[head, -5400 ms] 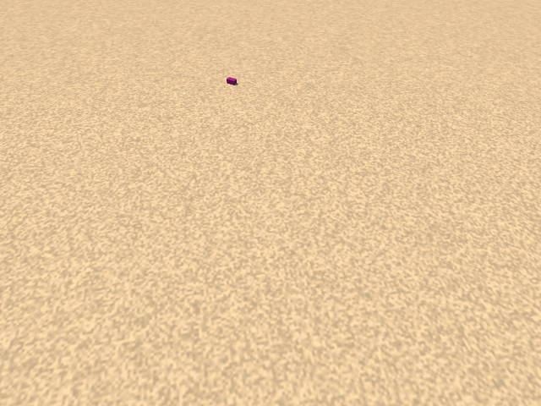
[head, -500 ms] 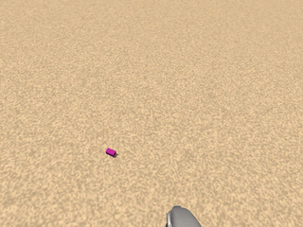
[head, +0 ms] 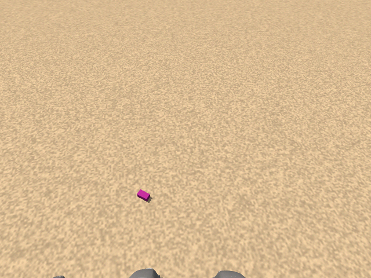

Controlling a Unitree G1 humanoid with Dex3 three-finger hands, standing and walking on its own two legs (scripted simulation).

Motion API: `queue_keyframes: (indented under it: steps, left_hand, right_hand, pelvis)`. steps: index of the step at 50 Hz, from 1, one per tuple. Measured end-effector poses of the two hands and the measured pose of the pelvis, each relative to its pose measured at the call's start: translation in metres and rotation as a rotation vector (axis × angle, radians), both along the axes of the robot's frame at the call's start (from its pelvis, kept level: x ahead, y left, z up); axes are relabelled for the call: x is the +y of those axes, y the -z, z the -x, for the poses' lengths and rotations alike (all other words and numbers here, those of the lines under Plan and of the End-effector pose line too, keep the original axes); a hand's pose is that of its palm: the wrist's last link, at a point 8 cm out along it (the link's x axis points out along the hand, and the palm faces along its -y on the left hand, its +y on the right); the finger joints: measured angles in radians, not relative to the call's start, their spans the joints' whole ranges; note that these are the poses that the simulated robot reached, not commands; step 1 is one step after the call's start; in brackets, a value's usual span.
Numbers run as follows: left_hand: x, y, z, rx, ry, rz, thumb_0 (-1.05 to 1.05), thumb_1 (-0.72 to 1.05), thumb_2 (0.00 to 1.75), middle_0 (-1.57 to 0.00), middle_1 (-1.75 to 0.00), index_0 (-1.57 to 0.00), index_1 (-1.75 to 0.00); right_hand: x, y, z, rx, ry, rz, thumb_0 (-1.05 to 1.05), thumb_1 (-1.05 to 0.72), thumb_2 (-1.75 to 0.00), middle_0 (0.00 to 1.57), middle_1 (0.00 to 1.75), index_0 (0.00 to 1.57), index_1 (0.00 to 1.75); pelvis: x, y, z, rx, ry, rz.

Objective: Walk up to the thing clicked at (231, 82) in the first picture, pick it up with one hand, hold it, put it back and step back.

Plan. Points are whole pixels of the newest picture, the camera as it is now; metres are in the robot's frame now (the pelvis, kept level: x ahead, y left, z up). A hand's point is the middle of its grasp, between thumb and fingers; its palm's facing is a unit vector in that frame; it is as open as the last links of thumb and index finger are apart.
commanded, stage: walk up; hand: left
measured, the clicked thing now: (143, 195) +0.63 +0.23 -0.74
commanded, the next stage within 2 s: stand in 1.68 s
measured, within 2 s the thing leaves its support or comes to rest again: neither
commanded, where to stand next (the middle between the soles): +0.10 -0.01 m, yaw +0 degrees
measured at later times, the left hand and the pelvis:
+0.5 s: hand out of the picture +0.03 +0.27 -0.14, palm faces +0.03 -0.94 -0.35, open 7.4 cm; pelvis +0.02 +0.00 +0.02, yaw +1 degrees
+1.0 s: hand out of the picture +0.14 +0.24 -0.13, palm faces +0.00 -0.95 -0.31, open 7.4 cm; pelvis +0.04 +0.00 +0.03, yaw +1 degrees
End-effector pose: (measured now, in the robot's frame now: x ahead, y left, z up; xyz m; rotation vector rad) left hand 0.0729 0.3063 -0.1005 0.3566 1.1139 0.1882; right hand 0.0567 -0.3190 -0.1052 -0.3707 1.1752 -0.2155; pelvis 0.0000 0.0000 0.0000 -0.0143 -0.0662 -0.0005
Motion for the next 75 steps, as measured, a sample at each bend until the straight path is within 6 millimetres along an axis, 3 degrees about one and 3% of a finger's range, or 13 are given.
queue_keyframes:
  steps: [4,10,17,22,26,31,39,46,58,75]
  left_hand:
    - [0.005,0.017,0.0,0.031,-0.035,0.042,0.01,0.9,0.9,-0.2,-0.3,-0.2,-0.3]
    - [0.006,0.024,0.015,0.096,-0.05,0.074,0.01,0.91,0.9,-0.2,-0.3,-0.2,-0.3]
    - [0.005,0.014,0.043,0.166,-0.103,0.057,0.01,0.91,0.9,-0.2,-0.3,-0.2,-0.3]
    - [0.004,0.004,0.049,0.189,-0.128,0.034,0.01,0.91,0.9,-0.2,-0.3,-0.2,-0.3]
    - [0.002,-0.003,0.041,0.186,-0.132,0.024,0.01,0.91,0.9,-0.2,-0.3,-0.2,-0.3]
    - [-0.002,-0.008,0.015,0.149,-0.121,0.026,0.01,0.91,0.9,-0.2,-0.3,-0.2,-0.3]
    - [-0.011,-0.009,-0.031,0.081,-0.081,0.047,0.01,0.91,0.9,-0.2,-0.3,-0.2,-0.3]
    - [-0.016,-0.008,-0.053,0.059,-0.053,0.062,0.01,0.91,0.9,-0.2,-0.3,-0.2,-0.3]
    - [-0.013,-0.008,-0.051,0.089,-0.062,0.058,0.01,0.91,0.9,-0.2,-0.3,-0.2,-0.3]
    - [-0.009,-0.007,-0.032,0.124,-0.097,0.052,0.01,0.91,0.9,-0.2,-0.3,-0.2,-0.3]
  right_hand:
    - [0.013,-0.007,-0.001,0.009,0.001,0.02,0.01,-0.91,-0.9,0.2,0.3,0.2,0.3]
    - [0.025,-0.016,-0.017,-0.007,-0.019,0.011,0.01,-0.9,-0.9,0.2,0.3,0.21,0.3]
    - [0.035,-0.013,-0.047,-0.023,-0.052,-0.04,0.01,-0.9,-0.9,0.2,0.3,0.21,0.3]
    - [0.038,-0.009,-0.068,-0.039,-0.068,-0.075,0.01,-0.9,-0.9,0.2,0.3,0.21,0.3]
    - [0.038,-0.007,-0.077,-0.04,-0.065,-0.094,0.01,-0.9,-0.9,0.2,0.3,0.21,0.3]
    - [0.035,-0.008,-0.08,-0.02,-0.052,-0.094,0.01,-0.9,-0.9,0.2,0.3,0.2,0.3]
    - [0.026,-0.012,-0.073,0.014,-0.014,-0.07,0.01,-0.9,-0.9,0.2,0.3,0.2,0.3]
    - [0.02,-0.016,-0.065,0.034,0.014,-0.051,0.01,-0.91,-0.9,0.2,0.3,0.2,0.3]
    - [0.024,-0.013,-0.059,0.06,0.021,-0.058,0.01,-0.91,-0.9,0.2,0.3,0.2,0.3]
    - [0.03,-0.013,-0.074,0.039,-0.003,-0.069,0.01,-0.9,-0.9,0.2,0.3,0.2,0.3]
  pelvis:
    - [0.009,0.001,0.0,-0.004,0.002,-0.011]
    - [0.011,-0.005,0.001,0.007,-0.001,0.013]
    - [0.008,-0.013,-0.006,0.016,-0.018,0.013]
    - [0.004,-0.017,-0.013,0.018,-0.023,0.007]
    - [0.002,-0.02,-0.02,0.023,-0.026,0.002]
    - [0.001,-0.024,-0.028,0.026,-0.029,-0.002]
    - [-0.001,-0.027,-0.035,0.028,-0.029,-0.005]
    - [-0.001,-0.028,-0.039,0.031,-0.027,-0.007]
    - [0.0,-0.029,-0.043,0.035,-0.026,-0.008]
    - [0.001,-0.029,-0.046,0.032,-0.028,-0.009]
